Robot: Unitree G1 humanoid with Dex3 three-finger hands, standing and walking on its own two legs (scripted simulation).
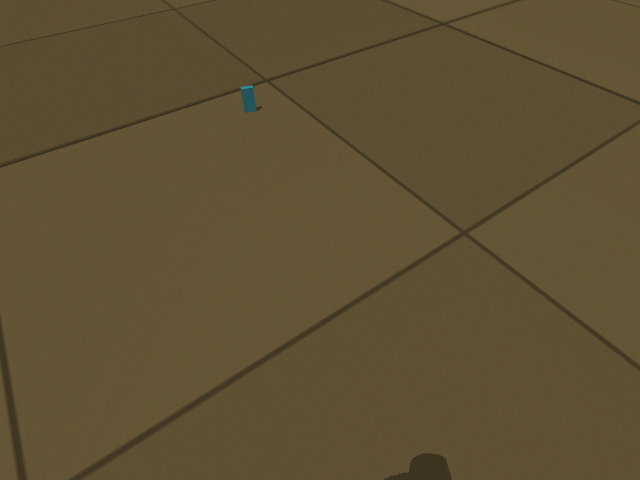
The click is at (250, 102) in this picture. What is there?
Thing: carton on end
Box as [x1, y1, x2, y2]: [240, 85, 255, 112]
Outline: 251,85 240,87 245,112 255,110 253,90
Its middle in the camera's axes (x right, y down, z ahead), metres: -0.44 -0.84 +2.32
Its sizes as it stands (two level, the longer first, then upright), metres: 0.071 0.033 0.152
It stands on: the floor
